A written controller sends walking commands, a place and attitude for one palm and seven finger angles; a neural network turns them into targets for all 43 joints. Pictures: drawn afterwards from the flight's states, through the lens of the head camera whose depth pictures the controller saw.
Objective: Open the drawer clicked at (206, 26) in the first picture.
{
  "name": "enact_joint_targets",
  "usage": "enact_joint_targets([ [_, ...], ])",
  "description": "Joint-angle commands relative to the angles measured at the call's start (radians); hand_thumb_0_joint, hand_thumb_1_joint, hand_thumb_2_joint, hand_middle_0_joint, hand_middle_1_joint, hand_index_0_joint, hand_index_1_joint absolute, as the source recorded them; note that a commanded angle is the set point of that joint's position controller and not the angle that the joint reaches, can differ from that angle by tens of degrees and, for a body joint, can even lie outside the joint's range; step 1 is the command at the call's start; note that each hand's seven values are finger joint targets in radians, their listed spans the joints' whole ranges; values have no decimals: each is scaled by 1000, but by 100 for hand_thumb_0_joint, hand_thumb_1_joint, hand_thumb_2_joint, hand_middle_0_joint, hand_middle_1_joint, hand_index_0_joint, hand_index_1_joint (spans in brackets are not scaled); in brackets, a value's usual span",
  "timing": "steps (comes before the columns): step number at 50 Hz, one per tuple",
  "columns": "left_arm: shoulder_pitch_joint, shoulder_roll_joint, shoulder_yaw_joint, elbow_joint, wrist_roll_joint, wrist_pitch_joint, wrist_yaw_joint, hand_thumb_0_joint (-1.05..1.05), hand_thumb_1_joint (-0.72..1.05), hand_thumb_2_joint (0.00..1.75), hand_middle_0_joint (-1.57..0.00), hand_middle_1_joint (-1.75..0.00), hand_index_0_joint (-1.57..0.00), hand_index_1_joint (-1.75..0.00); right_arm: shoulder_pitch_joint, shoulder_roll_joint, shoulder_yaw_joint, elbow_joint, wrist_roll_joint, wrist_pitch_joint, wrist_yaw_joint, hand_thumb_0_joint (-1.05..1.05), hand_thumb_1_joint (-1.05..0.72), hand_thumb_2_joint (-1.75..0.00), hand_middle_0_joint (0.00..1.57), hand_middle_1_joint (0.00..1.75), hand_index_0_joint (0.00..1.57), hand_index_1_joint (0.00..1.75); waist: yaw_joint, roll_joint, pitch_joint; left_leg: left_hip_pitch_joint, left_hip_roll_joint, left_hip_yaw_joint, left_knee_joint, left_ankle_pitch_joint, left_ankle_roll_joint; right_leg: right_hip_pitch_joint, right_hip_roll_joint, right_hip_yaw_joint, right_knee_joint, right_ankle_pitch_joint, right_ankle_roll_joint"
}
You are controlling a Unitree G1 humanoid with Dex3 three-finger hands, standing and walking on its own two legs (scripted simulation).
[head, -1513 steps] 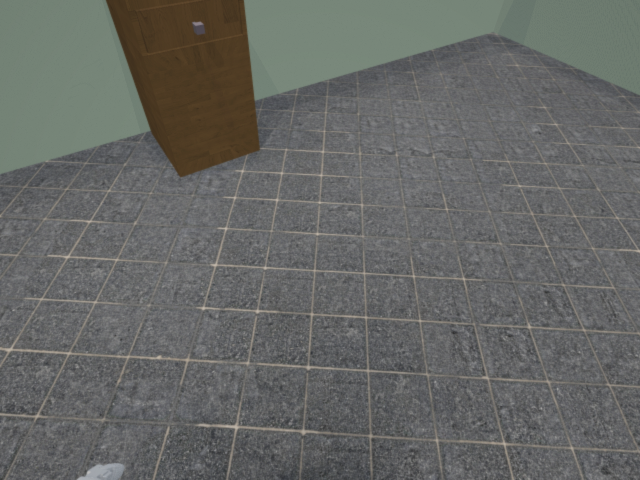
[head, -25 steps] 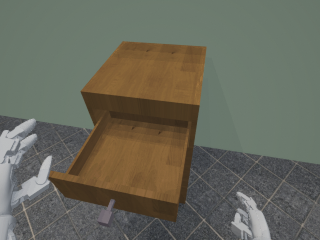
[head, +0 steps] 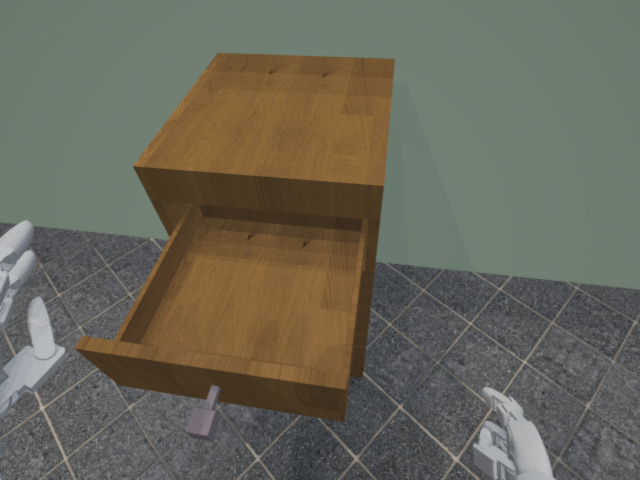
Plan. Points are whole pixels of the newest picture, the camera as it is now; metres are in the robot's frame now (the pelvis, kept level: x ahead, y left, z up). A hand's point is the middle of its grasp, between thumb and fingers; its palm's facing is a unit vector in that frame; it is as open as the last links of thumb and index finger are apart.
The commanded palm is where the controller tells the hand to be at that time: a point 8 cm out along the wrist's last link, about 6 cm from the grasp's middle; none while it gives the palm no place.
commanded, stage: step back with the hand held close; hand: left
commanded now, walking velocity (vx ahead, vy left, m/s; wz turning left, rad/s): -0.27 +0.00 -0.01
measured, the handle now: (207, 411) +0.23 +0.19 -0.11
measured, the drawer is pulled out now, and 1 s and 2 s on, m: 0.30 0.30 0.30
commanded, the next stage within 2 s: stop stepping back and stand still in 1.20 s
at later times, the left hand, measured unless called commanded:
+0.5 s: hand (16, 425) +0.14 +0.25 +0.16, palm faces +0.35 -0.82 -0.46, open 7.4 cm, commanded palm +0.08 +0.29 +0.18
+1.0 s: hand out of the picture +0.09 +0.21 +0.16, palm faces +0.23 -0.83 -0.50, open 7.4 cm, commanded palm +0.02 +0.26 +0.18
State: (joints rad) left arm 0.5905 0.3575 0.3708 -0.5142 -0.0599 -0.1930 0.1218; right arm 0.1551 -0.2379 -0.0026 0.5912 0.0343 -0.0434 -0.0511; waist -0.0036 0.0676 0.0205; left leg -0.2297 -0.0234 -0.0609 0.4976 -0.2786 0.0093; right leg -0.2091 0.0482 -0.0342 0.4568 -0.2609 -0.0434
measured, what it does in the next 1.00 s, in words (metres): walks backwards: right foot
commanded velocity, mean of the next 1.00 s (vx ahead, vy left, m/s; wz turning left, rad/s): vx -0.33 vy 0.00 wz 0.00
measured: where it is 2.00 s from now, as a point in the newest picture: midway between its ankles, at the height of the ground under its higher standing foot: outside the picture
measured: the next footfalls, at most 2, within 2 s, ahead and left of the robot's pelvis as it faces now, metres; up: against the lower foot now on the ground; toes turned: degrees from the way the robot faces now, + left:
right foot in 0.74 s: -0.07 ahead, -0.11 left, +0.00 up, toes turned -1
left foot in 1.12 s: -0.11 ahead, +0.13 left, +0.00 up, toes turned +2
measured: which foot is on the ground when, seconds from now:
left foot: down 0.00-0.90, up 0.92-1.00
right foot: down 0.00-0.62, up 0.64-0.72, down 0.74-1.00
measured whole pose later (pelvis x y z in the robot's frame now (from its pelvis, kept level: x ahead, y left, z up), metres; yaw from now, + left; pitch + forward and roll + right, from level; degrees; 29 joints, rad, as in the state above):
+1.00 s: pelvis -0.11 -0.01 -0.01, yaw -1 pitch +4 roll +0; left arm 0.68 0.45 0.38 -0.65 -0.06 -0.24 0.12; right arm 0.13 -0.19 -0.01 0.60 0.02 -0.04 -0.05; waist -0.03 -0.03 0.01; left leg -0.55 -0.03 -0.05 0.94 -0.41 -0.03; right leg -0.35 0.03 -0.02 0.55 -0.28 -0.05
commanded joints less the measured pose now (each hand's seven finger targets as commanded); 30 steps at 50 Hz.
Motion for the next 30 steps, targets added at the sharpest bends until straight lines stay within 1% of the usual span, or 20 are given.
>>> enact_joint_targets([
  [1,79,180,122,-206,4,-51,19,0,90,90,-20,-30,-20,-30,-117,-91,-56,-183,6,-19,-13,0,-90,-90,20,30,20,30,-1,-92,-178,6,101,-37,-18,378,38,75,-163,87,-20,370,30],
  [2,71,211,142,-245,5,-55,22,0,90,90,-20,-30,-20,-30,-126,-99,-59,-188,5,-18,-17,0,-90,-90,20,30,20,30,0,-72,-191,8,103,-38,-13,399,35,67,-163,94,-11,390,26],
  [3,86,200,134,-254,3,-57,24,0,90,90,-20,-30,-20,-30,-115,-92,-56,-192,5,-15,-19,0,-90,-90,20,30,20,30,-3,-55,-201,-4,109,-52,-16,418,37,78,-160,82,9,383,24],
  [6,105,216,154,-290,0,-58,32,0,90,90,-20,-30,-20,-30,-110,-91,-57,-206,3,-12,-23,0,-90,-90,20,30,20,30,2,-16,-209,-54,129,-80,-36,418,41,89,-142,73,44,339,26],
  [7,98,238,168,-317,0,-60,34,0,90,90,-20,-30,-20,-30,-118,-96,-57,-208,1,-15,-27,0,-90,-90,20,30,20,30,5,24,-218,-54,136,-81,-41,420,41,77,-136,75,51,328,29],
  [8,109,219,155,-310,-1,-60,36,0,90,90,-20,-30,-20,-30,-106,-88,-53,-209,-1,-16,-27,0,-90,-90,20,30,20,30,4,21,-212,-80,140,-96,-51,412,42,87,-127,61,63,295,30],
  [12,112,215,159,-306,0,-62,40,0,90,90,-20,-30,-20,-30,-102,-93,-57,-206,-8,-27,-28,0,-90,-90,20,30,20,30,4,43,-196,-143,161,-108,-75,331,51,72,-113,70,90,213,33],
  [13,112,196,141,-301,0,-63,39,0,90,90,-20,-30,-20,-30,-91,-90,-54,-204,-8,-30,-26,0,-90,-90,20,30,20,30,0,36,-187,-168,165,-117,-77,313,53,74,-112,67,101,191,32],
  [17,87,199,145,-281,0,-61,44,0,90,90,-20,-30,-20,-30,-85,-95,-55,-195,-9,-36,-26,0,-90,-90,20,30,20,30,-4,-11,-169,-221,153,-110,-60,163,55,48,-129,116,82,151,21],
  [19,66,185,123,-284,0,-64,45,0,90,90,-20,-30,-20,-30,-78,-94,-51,-200,-7,-38,-22,0,-90,-90,20,30,20,30,-9,-44,-143,-247,131,-104,-36,53,54,11,-149,150,39,78,10],
  [21,51,193,122,-295,2,-73,49,0,90,90,-20,-30,-20,-30,-71,-93,-51,-197,-7,-43,-20,0,-90,-90,20,30,20,30,-14,-82,-125,-224,94,-86,14,-59,48,-64,-185,206,-42,-23,-8],
  [22,25,213,132,-319,4,-76,52,0,90,90,-20,-30,-20,-30,-68,-99,-55,-193,-10,-46,-22,0,-90,-90,20,30,20,30,-18,-92,-118,-190,78,-74,41,-92,41,-121,-198,234,-84,-69,-21],
  [23,31,201,119,-319,5,-81,55,0,90,90,-20,-30,-20,-30,-61,-94,-50,-188,-13,-48,-21,0,-90,-90,20,30,20,30,-21,-100,-113,-182,70,-75,51,-106,39,-135,-208,228,-97,-106,-27],
  [24,31,201,119,-322,5,-85,58,0,90,90,-20,-30,-20,-30,-63,-94,-49,-188,-14,-51,-22,0,-90,-90,20,30,20,30,-21,-91,-110,-172,66,-69,59,-117,36,-155,-215,234,-108,-139,-28],
  [25,27,199,113,-328,6,-89,60,0,90,90,-20,-30,-20,-30,-63,-96,-46,-187,-14,-55,-21,0,-90,-90,20,30,20,30,-21,-69,-99,-157,68,-72,57,-122,35,-180,-212,220,-107,-161,-28],
  [26,27,204,117,-332,8,-93,64,0,90,90,-20,-30,-20,-30,-66,-96,-43,-189,-14,-58,-22,0,-90,-90,20,30,20,30,-19,-52,-90,-156,81,-88,31,-132,38,-194,-196,198,-93,-177,-21],
  [27,20,226,139,-341,12,-94,68,0,90,90,-20,-30,-20,-30,-77,-100,-44,-191,-18,-61,-28,0,-90,-90,20,30,20,30,-18,5,-86,-179,108,-106,-29,-149,44,-182,-163,177,-71,-192,-5],
  [28,30,210,128,-345,16,-97,69,0,90,90,-20,-30,-20,-30,-74,-96,-35,-199,-17,-66,-29,0,-90,-90,20,30,20,30,-17,51,-83,-260,151,-156,-116,-175,60,-102,-119,125,6,-189,16],
  [29,28,209,139,-345,21,-98,73,0,90,90,-20,-30,-20,-30,-81,-96,-31,-203,-19,-72,-31,0,-90,-90,20,30,20,30,-11,120,-90,-369,200,-203,-205,-200,79,10,-72,81,120,-132,36],
  [30,29,207,150,-336,27,-100,73,0,90,90,-20,-30,-20,-30,-83,-94,-33,-204,-20,-77,-33,0,-90,-90,20,30,20,30,-5,147,-98,-444,238,-238,-241,-184,95,89,-45,55,210,-59,46],
])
